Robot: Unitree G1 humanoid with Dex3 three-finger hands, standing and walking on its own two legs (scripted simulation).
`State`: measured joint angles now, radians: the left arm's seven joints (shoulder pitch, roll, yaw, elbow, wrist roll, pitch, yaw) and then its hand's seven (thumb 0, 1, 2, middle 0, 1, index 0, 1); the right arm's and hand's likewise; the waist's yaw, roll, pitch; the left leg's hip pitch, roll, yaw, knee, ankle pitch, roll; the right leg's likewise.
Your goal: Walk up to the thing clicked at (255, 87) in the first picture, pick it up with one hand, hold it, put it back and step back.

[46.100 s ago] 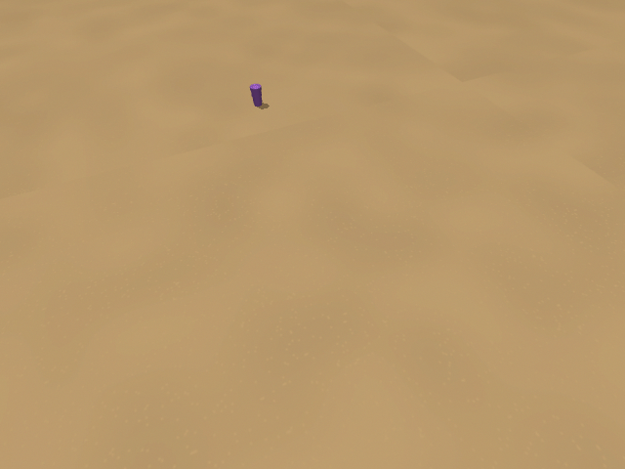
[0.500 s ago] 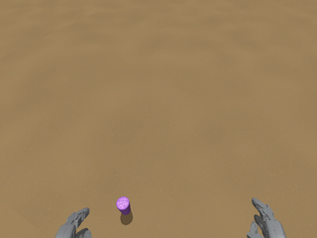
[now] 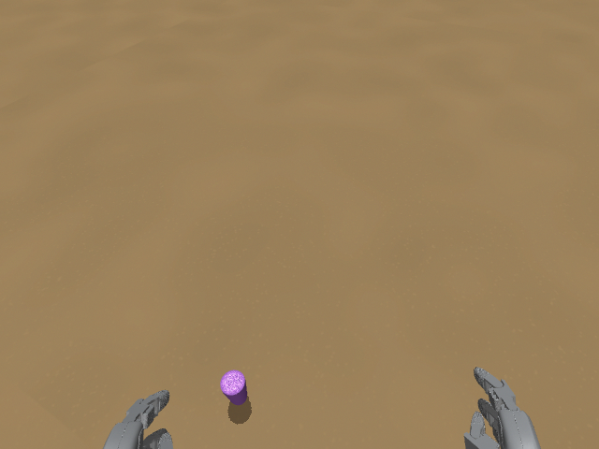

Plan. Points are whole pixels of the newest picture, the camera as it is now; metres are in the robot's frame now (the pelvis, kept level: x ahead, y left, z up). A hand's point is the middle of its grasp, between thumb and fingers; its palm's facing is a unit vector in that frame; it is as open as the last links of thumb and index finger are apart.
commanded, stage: home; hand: left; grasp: from above
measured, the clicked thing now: (235, 389) +0.46 +0.23 -0.65
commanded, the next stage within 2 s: stand in 0.78 s
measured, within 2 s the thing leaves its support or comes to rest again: neither
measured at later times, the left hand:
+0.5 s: hand out of the picture +0.17 +0.18 -0.04, palm faces +0.05 -0.98 -0.20, open 7.4 cm
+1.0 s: hand out of the picture +0.17 +0.21 -0.08, palm faces +0.01 -0.95 -0.32, open 7.4 cm
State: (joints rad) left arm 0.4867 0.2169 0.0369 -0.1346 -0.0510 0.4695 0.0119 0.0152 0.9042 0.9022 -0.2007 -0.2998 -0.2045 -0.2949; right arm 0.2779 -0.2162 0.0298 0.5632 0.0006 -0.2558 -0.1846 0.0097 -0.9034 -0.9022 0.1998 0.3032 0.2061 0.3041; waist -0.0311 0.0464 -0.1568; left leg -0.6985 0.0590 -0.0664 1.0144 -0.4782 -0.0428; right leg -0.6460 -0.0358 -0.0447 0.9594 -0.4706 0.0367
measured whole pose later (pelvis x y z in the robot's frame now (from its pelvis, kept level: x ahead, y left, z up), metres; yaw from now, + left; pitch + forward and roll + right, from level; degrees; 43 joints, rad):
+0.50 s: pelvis +0.01 +0.00 +0.00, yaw +0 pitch +10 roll -2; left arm 0.49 0.22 0.04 -0.15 -0.05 0.47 0.02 0.01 0.90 0.90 -0.20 -0.30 -0.20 -0.29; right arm 0.28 -0.22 0.02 0.56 0.00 -0.24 -0.18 0.01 -0.90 -0.90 0.20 0.30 0.21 0.30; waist -0.03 0.04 -0.16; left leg -0.70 0.06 -0.07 1.02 -0.49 -0.04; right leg -0.65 -0.04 -0.04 0.96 -0.48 0.04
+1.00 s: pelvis +0.00 +0.00 +0.01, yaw +0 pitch +3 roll +0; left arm 0.27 0.27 0.01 0.33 0.05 0.16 0.03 0.01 0.90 0.90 -0.20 -0.30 -0.21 -0.30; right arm 0.18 -0.27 0.01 0.74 -0.09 -0.09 -0.05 0.01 -0.90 -0.90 0.20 0.30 0.21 0.30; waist 0.02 0.00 -0.01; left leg -0.54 0.03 -0.03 0.93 -0.45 -0.03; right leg -0.52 -0.06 -0.01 0.92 -0.46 0.03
